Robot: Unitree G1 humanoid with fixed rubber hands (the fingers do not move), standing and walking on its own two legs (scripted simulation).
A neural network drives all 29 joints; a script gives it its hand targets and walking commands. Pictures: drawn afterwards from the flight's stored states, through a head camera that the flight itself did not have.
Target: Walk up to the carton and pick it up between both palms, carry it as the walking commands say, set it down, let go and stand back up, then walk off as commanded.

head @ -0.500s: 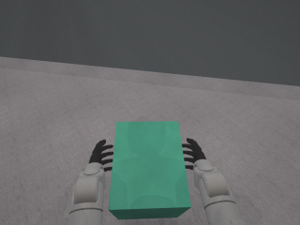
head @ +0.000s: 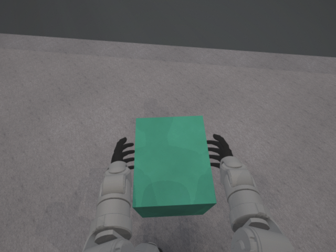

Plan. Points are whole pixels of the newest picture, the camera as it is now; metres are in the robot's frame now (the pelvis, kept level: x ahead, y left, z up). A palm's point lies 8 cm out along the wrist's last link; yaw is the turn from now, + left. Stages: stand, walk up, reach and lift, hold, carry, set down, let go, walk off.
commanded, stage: set down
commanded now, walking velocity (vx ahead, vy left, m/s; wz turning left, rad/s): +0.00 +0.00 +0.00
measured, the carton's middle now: (171, 168) +0.35 +0.05 -0.09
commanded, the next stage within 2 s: none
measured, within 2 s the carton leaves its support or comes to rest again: neither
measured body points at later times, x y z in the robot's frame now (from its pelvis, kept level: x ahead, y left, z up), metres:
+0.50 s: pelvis -0.01 -0.02 -0.05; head +0.17 +0.00 +0.37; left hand +0.33 +0.20 -0.12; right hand +0.40 -0.07 -0.12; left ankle +0.06 +0.11 -0.72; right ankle +0.03 -0.11 -0.72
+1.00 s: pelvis -0.02 +0.00 -0.12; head +0.20 +0.02 +0.28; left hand +0.35 +0.21 -0.20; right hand +0.43 -0.06 -0.20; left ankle +0.06 +0.11 -0.72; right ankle +0.03 -0.11 -0.72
